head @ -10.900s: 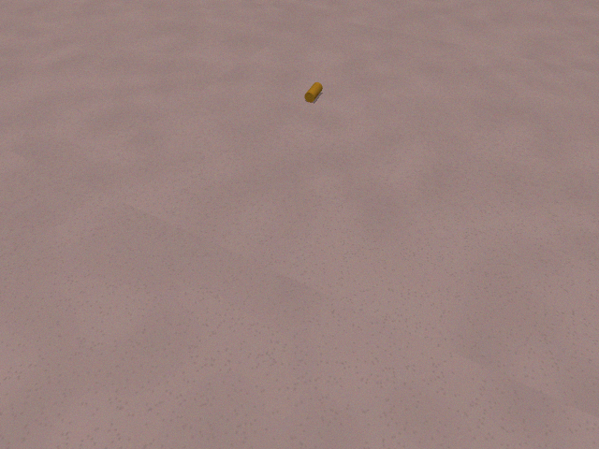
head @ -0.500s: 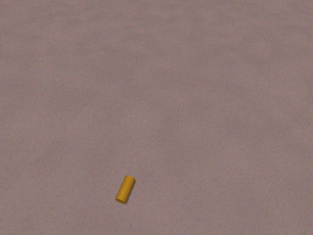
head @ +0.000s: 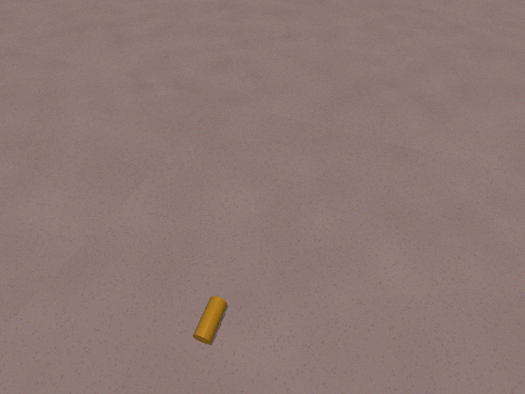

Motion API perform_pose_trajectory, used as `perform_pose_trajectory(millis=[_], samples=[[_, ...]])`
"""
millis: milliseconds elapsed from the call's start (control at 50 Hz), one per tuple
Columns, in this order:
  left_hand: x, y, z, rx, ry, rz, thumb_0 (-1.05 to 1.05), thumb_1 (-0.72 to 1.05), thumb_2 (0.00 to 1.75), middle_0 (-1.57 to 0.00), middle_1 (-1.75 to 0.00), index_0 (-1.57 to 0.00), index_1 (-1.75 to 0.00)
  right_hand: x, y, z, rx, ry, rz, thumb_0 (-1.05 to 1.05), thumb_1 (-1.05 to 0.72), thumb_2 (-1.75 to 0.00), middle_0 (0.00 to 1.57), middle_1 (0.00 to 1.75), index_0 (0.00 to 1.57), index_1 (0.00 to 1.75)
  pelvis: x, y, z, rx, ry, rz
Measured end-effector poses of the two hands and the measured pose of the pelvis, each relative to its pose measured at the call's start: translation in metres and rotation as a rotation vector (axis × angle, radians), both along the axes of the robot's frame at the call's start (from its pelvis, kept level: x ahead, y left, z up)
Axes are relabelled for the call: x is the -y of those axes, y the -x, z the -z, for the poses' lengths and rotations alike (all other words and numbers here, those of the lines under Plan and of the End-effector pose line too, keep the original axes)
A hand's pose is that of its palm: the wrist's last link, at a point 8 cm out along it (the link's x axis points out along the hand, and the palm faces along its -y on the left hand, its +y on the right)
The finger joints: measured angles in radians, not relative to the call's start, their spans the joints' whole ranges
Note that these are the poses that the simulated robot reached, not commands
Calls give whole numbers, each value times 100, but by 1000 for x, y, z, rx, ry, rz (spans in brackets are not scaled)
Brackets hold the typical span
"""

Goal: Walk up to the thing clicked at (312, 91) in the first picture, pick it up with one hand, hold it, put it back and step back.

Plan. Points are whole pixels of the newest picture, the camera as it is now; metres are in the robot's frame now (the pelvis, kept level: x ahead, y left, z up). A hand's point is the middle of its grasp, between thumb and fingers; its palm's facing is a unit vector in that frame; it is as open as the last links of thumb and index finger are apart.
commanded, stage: stand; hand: left
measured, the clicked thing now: (210, 319) +0.51 +0.20 -0.75
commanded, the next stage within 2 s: walk up in 0.30 s
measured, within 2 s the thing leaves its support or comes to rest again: neither
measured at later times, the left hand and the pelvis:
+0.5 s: hand out of the picture +0.09 +0.25 -0.16, palm faces -0.06 -0.93 -0.36, open 7.4 cm; pelvis +0.02 -0.02 -0.01, yaw -2 degrees
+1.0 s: hand (141, 381) +0.19 +0.22 -0.17, palm faces +0.00 -0.93 -0.38, open 7.4 cm; pelvis +0.10 -0.04 -0.03, yaw +1 degrees
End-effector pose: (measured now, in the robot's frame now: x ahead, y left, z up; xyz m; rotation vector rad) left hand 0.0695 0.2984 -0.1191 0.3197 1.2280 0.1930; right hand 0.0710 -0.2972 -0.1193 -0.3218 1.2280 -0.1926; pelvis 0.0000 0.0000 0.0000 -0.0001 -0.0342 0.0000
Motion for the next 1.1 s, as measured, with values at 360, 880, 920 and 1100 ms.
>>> perform_pose_trajectory(millis=[360,880,920,1100], samples=[[-4,6,2,-10,7,-6,1,90,89,-20,-30,-20,-30,2,2,0,20,-4,3,0,-90,-89,20,30,20,30,0,-4,3,4,-6,9],[50,-77,-4,64,-57,13,1,90,89,-21,-30,-20,-31,72,-71,17,-46,11,-8,0,-91,-89,20,30,20,30,58,-90,17,16,8,-2],[45,-87,3,73,-50,13,1,90,89,-21,-30,-20,-31,66,-85,19,-24,16,-19,0,-91,-89,20,30,20,30,53,-94,21,15,7,-9],[30,-118,19,93,-38,5,1,90,89,-20,-30,-20,-30,41,-136,13,92,10,-54,0,-90,-89,20,30,20,30,42,-101,28,4,6,-2]])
